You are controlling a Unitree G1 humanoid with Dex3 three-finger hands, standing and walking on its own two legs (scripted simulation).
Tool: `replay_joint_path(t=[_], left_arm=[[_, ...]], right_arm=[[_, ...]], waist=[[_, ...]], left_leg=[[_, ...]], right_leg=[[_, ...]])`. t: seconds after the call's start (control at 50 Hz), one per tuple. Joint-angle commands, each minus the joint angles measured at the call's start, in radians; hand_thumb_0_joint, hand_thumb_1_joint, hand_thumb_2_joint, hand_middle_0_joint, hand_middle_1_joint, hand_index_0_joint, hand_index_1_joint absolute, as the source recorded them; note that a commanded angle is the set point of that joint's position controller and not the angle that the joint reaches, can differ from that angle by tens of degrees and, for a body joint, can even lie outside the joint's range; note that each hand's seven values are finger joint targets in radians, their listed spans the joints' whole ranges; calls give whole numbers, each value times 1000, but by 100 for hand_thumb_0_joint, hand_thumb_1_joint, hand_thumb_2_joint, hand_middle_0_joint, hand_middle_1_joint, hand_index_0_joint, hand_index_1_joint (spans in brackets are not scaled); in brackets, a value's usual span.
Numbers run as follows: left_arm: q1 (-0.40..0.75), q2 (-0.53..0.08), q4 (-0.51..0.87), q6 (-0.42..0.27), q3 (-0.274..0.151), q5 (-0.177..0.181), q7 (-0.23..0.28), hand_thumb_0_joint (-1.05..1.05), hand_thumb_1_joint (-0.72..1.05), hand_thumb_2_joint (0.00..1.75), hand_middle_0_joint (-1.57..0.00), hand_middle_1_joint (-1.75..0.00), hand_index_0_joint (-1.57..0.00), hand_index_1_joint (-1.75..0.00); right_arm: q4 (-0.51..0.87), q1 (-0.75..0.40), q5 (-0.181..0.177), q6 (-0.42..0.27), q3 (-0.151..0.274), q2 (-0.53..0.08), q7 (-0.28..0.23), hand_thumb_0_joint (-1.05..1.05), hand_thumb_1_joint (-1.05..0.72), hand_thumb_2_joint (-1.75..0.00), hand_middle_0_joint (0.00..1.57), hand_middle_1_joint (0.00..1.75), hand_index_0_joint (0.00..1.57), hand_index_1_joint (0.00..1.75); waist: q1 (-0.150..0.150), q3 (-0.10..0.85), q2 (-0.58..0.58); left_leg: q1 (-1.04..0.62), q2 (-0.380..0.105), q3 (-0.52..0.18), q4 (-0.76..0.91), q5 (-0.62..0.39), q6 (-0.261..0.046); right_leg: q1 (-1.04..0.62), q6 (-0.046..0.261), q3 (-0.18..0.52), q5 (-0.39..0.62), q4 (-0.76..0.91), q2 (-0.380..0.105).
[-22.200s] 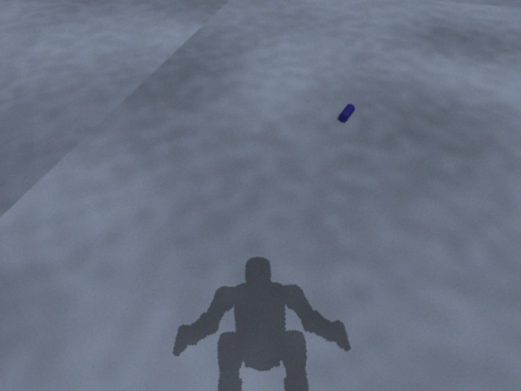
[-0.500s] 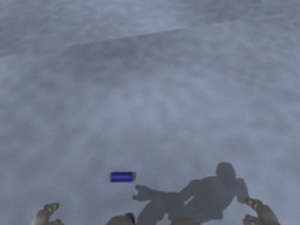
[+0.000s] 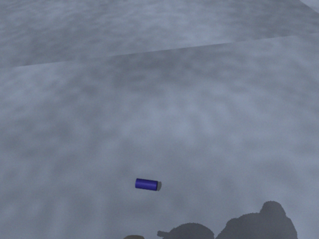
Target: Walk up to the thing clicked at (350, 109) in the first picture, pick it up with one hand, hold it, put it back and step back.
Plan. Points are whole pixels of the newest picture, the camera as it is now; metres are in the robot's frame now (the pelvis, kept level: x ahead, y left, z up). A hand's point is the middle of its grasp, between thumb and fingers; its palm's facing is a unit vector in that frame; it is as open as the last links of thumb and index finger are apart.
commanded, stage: walk up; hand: left
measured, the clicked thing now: (146, 184) +0.49 +0.15 -0.74
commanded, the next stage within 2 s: none
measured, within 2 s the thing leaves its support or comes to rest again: neither
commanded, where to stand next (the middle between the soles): +0.13 +0.05 m, yaw -6 degrees
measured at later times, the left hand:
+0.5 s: hand out of the picture +0.12 +0.27 -0.16, palm faces -0.08 -0.92 -0.39, open 7.4 cm
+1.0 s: hand out of the picture +0.11 +0.27 -0.16, palm faces -0.10 -0.93 -0.35, open 7.4 cm
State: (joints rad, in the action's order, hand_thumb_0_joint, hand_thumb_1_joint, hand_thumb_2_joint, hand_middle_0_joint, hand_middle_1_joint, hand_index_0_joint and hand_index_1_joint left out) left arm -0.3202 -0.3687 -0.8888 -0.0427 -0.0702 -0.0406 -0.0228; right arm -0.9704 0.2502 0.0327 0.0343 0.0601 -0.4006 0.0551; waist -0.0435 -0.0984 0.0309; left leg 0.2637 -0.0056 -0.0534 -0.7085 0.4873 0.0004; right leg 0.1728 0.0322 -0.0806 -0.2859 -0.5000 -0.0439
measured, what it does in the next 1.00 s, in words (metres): steps on the spot: left foot, then right foot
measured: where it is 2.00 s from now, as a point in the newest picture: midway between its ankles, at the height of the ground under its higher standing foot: outside the picture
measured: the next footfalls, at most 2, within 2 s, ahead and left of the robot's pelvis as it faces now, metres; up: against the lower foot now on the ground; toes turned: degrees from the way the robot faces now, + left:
left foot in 0.06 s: +0.05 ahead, +0.15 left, +0.00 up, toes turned -2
right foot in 0.34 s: +0.12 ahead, -0.12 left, +0.00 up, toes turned -2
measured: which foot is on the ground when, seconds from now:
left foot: up 0.00-0.04, down 0.06-1.00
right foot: down 0.00-0.08, up 0.10-0.32, down 0.34-1.00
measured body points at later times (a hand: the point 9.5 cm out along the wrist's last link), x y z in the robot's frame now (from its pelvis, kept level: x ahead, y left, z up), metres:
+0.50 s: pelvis +0.02 +0.01 -0.02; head +0.06 +0.00 +0.43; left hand +0.13 +0.31 -0.13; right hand +0.12 -0.30 -0.14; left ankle +0.00 +0.15 -0.71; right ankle +0.08 -0.12 -0.74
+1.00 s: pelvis +0.01 +0.02 -0.01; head +0.03 +0.01 +0.44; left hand +0.11 +0.32 -0.14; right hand +0.06 -0.30 -0.14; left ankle +0.01 +0.16 -0.74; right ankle +0.08 -0.12 -0.74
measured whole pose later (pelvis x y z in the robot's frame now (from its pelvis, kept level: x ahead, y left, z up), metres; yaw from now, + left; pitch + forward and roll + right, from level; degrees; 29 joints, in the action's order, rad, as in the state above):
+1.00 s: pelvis +0.01 +0.02 -0.01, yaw -5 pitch -3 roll +1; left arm -0.11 -0.37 -1.06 0.00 -0.02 -0.01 -0.02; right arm -1.05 0.13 0.00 0.02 0.03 -0.37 0.02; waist 0.00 -0.11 -0.01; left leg 0.19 -0.04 0.03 -0.57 0.33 0.02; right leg 0.34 -0.02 0.06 -0.16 -0.55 0.00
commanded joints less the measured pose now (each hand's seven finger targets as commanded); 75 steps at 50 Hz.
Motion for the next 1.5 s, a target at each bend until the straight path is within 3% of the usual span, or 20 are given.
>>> replay_joint_path(t=[0.0, 0.04, 0.06, 0.08, 0.28, 0.32, 0.36, 0.38, 0.52, 0.58, 0.68, 0.78, 1.04, 1.06, 1.1, 1.14, 1.24, 1.26, 1.3, 1.48], left_arm=[[62, -278, 101, -1, -59, 13, 4, 0, 90, 90, -20, -30, -20, -30], [75, -178, 120, 5, -17, 21, 6, 0, 90, 90, -20, -30, -20, -30], [97, -127, 140, 8, -1, 31, 4, 0, 90, 90, -20, -30, -20, -30], [108, -225, 112, 12, -27, 16, 18, 0, 90, 90, -20, -30, -20, -30], [-17, -195, -19, -4, -18, 38, 28, 0, 90, 90, -20, -30, -20, -30], [22, -259, -9, -15, -28, 28, 39, 0, 90, 90, -20, -30, -20, -30], [72, -352, 10, -20, -37, 37, 44, 0, 90, 90, -20, -30, -20, -30], [108, -337, 24, -19, -30, 28, 46, 0, 90, 90, -20, -30, -20, -30], [207, -259, 24, 9, -6, 29, 47, 0, 90, 90, -20, -30, -20, -30], [205, -207, 6, 28, 2, 47, 46, 0, 90, 90, -20, -30, -20, -30], [214, -231, -43, 20, -11, 40, 30, 0, 90, 90, -20, -30, -20, -30], [266, -231, -60, 28, -5, 39, 22, 0, 90, 90, -20, -30, -20, -30], [286, -228, -114, 18, 2, 29, 21, 0, 90, 90, -20, -30, -20, -30], [217, -235, -96, 10, -3, 16, 1, 0, 90, 90, -20, -30, -20, -30], [269, -221, -79, 15, -8, 15, -11, 0, 90, 90, -20, -30, -20, -30], [265, -215, -53, 1, -11, 13, -9, 0, 90, 90, -20, -30, -20, -30], [54, -190, -88, -20, -31, 15, -18, 0, 90, 90, -20, -30, -20, -30], [-8, -215, -107, -25, -44, 11, -3, 0, 90, 90, -20, -30, -20, -30], [-44, -397, -66, -39, -78, 8, 13, 0, 90, 90, -20, -30, -20, -30], [141, -261, 35, -38, -21, 28, 50, 0, 90, 90, -20, -30, -20, -30]], right_arm=[[101, 12, -7, -70, 52, -136, -17, 0, -90, -90, 20, 30, 20, 30], [84, 95, 7, -79, 72, -183, -39, 0, -90, -90, 20, 30, 20, 30], [102, 101, 17, -84, 88, -281, -46, 0, -90, -90, 20, 30, 20, 30], [117, 74, 0, -84, 97, -333, -48, 0, -90, -90, 20, 30, 20, 30], [171, -137, -29, -59, 31, -207, -54, 0, -90, -90, 20, 30, 20, 30], [169, -112, -49, -39, 21, -171, -58, 0, -90, -90, 20, 30, 20, 30], [152, -67, -53, -14, 22, -146, -66, 0, -90, -90, 20, 30, 20, 30], [135, -69, -44, -3, 32, -165, -69, 0, -90, -90, 20, 30, 20, 30], [42, 8, -24, -32, 34, -151, -61, 0, -90, -90, 20, 30, 20, 30], [76, -169, -21, -51, 50, -275, -61, 0, -90, -90, 20, 30, 20, 30], [55, -187, -30, -42, 34, -218, -61, 0, -90, -90, 20, 30, 20, 30], [19, -167, -23, -31, 27, -197, -55, 0, -90, -90, 20, 30, 20, 30], [-40, -144, -26, -40, 16, -188, -47, 0, -90, -90, 20, 30, 20, 30], [-17, -40, -11, -64, 36, -227, -31, 0, -90, -90, 20, 30, 20, 30], [-21, -14, 2, -66, 64, -285, -29, 0, -90, -90, 20, 30, 20, 30], [18, -85, 5, -82, 72, -275, -36, 0, -90, -90, 20, 30, 20, 30], [91, -154, 2, -71, 55, -219, -21, 0, -90, -90, 20, 30, 20, 30], [101, -115, -6, -61, 35, -170, -25, 0, -90, -90, 20, 30, 20, 30], [127, -83, -13, -44, 33, -173, -37, 0, -90, -90, 20, 30, 20, 30], [68, 29, -30, -15, 29, -141, -44, 0, -90, -90, 20, 30, 20, 30]], waist=[[56, 72, -164], [110, 125, 9], [114, 91, 196], [124, 16, 120], [10, 32, 157], [18, 60, 38], [32, 125, -177], [39, 107, -185], [78, 185, -184], [18, 117, 67], [17, 93, 73], [29, 53, 13], [49, 122, -84], [74, 245, -33], [103, 63, 103], [82, -59, 62], [-15, 22, 111], [-30, 47, 15], [-38, 44, -206], [58, 48, -152]], left_leg=[[-114, 36, 111, 296, -191, -29], [-363, -51, -49, 396, -144, -54], [-343, -291, -439, 491, 103, -150], [-154, -389, -500, 515, 177, -249], [52, -195, -15, 181, -645, -142], [78, -111, 31, 66, -485, -69], [27, 0, 42, -152, 9, -25], [15, -5, 9, -234, 128, -26], [-103, -13, 55, 248, -207, -23], [3, -285, -223, 319, -424, -162], [74, -145, -49, 224, -321, -92], [69, -120, -54, 299, 12, -79], [-87, -99, -3, 306, -135, -51], [-180, -98, -39, 352, 215, -99], [-239, -251, -230, 527, 396, -170], [-224, -337, -242, 511, 61, -221], [24, -162, 36, 269, -143, -123], [124, -113, 77, 120, -136, -95], [309, 25, 4, -295, 151, -43], [37, -36, -44, -108, -99, 1]], right_leg=[[43, 128, 185, 14, 118, -161], [271, 51, 87, -34, -134, -69], [463, -6, 36, -251, -320, 73], [411, 0, 155, -292, -431, 16], [-8, -20, 45, 101, -60, 46], [-57, 14, 146, 387, 17, -10], [68, 204, 537, 463, 120, -312], [107, 238, 581, 420, 126, -328], [75, 94, 280, 412, -56, -145], [117, -11, 130, -38, -178, 38], [2, 14, 152, 265, -90, 2], [96, 28, 240, -14, 6, -30], [116, 16, 293, 72, 130, -74], [96, 36, 244, -318, 70, -3], [386, -8, 119, -242, -155, 66], [434, -18, 119, -116, -217, -6], [-62, -9, 6, 45, 25, 63], [-199, -10, 56, 42, 51, 55], [-116, 195, 726, -258, 314, -351], [109, 152, 191, 675, 94, -230]])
